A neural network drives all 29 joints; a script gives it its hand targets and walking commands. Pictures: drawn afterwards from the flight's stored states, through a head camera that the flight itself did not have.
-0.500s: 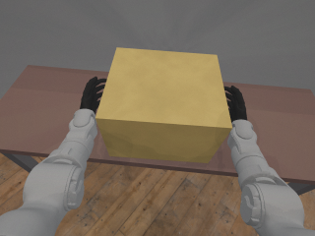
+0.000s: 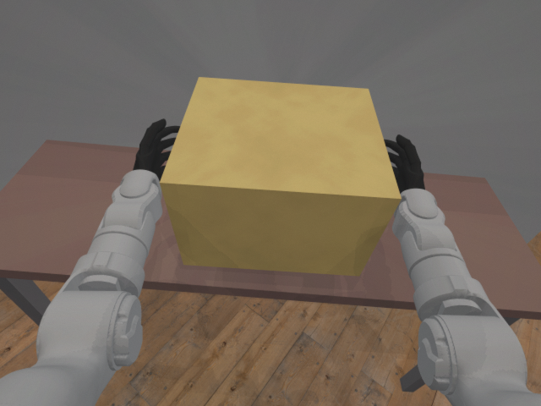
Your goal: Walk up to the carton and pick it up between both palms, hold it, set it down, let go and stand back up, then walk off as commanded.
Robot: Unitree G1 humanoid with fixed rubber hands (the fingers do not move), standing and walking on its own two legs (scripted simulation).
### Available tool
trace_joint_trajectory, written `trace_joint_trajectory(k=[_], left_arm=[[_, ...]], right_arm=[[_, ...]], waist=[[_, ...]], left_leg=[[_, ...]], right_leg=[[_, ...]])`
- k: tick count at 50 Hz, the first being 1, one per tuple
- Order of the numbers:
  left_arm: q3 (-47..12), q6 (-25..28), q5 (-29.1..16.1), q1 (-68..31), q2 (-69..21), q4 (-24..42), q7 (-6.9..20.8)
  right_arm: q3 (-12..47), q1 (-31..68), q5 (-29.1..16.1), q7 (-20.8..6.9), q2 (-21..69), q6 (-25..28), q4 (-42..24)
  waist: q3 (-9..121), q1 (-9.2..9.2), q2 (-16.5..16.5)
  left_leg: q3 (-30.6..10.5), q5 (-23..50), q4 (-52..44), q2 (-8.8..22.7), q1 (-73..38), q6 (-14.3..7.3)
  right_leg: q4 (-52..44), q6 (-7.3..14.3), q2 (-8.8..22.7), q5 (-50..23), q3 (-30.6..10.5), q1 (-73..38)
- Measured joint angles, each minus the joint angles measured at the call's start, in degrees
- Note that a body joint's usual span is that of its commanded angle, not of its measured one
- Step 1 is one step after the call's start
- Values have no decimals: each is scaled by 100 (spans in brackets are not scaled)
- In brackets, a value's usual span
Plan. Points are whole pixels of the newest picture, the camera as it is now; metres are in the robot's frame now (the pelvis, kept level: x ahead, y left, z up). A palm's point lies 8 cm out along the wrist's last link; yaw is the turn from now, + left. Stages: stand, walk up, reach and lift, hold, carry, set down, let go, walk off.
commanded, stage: reach and lift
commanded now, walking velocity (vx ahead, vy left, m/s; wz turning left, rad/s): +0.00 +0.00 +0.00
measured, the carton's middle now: (277, 175) +0.48 +0.00 +0.10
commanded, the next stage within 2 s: none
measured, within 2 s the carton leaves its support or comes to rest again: neither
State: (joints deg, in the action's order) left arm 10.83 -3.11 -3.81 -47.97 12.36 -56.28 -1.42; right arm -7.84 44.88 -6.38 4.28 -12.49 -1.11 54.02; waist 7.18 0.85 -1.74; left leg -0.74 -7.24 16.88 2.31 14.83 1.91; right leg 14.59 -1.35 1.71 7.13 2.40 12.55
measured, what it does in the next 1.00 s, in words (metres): stands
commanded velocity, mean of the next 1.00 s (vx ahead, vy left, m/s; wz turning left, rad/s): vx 0.00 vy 0.00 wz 0.00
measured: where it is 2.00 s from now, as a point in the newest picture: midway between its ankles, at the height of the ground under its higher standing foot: outside the picture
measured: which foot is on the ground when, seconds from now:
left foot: down 0.00-1.00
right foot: down 0.00-1.00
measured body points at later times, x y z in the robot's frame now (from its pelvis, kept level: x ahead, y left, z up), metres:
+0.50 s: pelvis +0.01 +0.00 +0.00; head -0.01 +0.02 +0.45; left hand +0.41 +0.20 +0.16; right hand +0.41 -0.20 +0.16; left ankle +0.01 +0.14 -0.75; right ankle +0.00 -0.13 -0.75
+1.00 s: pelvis -0.01 +0.00 +0.00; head -0.04 +0.01 +0.45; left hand +0.39 +0.20 +0.20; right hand +0.39 -0.20 +0.20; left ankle +0.01 +0.14 -0.75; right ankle +0.00 -0.13 -0.75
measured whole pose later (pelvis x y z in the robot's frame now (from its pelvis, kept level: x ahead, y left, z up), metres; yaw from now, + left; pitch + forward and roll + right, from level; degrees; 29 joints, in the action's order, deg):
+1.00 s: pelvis -0.01 +0.00 +0.00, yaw +0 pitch -1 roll -1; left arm 18.6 -35.8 6.6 -39.9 7.8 -19.5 1.3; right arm -6.3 43.2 -11.5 4.5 -12.8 -22.7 35.5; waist 4.8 3.0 -1.2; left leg -0.6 -7.6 16.9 2.4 8.4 1.7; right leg 14.3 -1.3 1.5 7.3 2.2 6.1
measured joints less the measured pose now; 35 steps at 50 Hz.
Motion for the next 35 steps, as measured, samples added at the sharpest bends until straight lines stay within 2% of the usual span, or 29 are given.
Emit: trace_joint_trajectory(k=[11,18,27,35], left_arm=[[354,-924,491,187,-162,1000,59],[450,-1516,625,594,-291,2001,96],[598,-2224,829,1292,-481,3400,214],[581,-2769,922,1464,-546,4029,225]], right_arm=[[-226,-6,81,-108,80,-408,-264],[20,-295,-179,-47,54,-721,-856],[323,-733,-476,81,57,-1244,-1814],[362,-849,-576,78,15,-1627,-2214]], waist=[[-150,-22,1],[-281,40,95],[-486,221,68],[-502,279,22]], left_leg=[[78,29,-126,-22,-290,-29],[20,-74,-76,-33,-528,-32],[-62,-182,14,-22,-824,-13],[-57,-153,62,-5,-780,-2]], right_leg=[[-150,-25,22,-63,-71,-277],[-225,-40,31,-4,-9,-600],[-236,-35,16,77,73,-975],[-131,-16,0,74,61,-897]])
